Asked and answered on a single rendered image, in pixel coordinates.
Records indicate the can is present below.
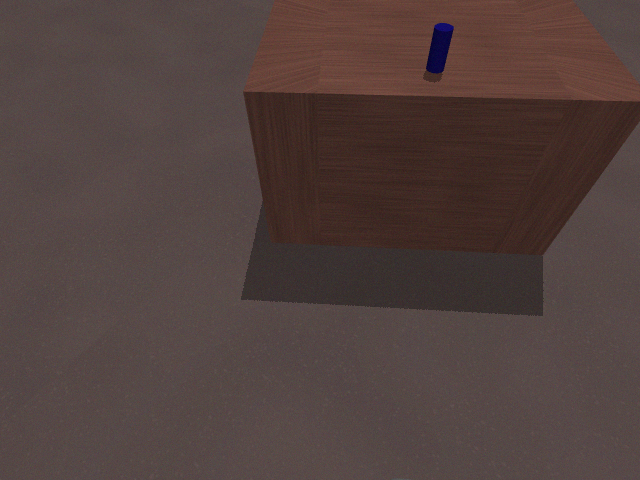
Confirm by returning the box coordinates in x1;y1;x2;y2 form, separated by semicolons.
426;23;454;73

